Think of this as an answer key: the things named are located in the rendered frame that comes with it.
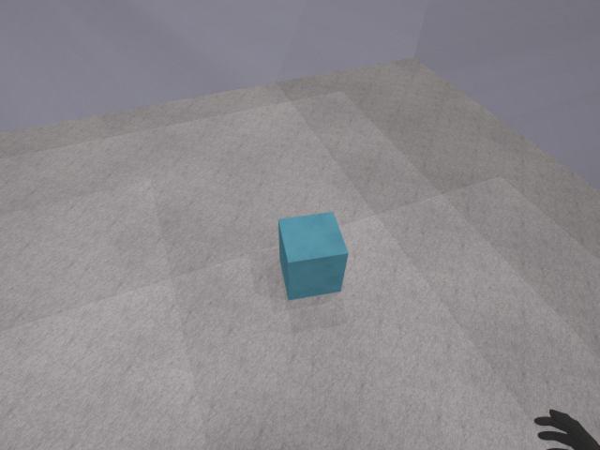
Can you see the robot right hand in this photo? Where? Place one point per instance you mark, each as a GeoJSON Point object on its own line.
{"type": "Point", "coordinates": [577, 437]}

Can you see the carton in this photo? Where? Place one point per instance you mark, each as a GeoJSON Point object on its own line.
{"type": "Point", "coordinates": [312, 255]}

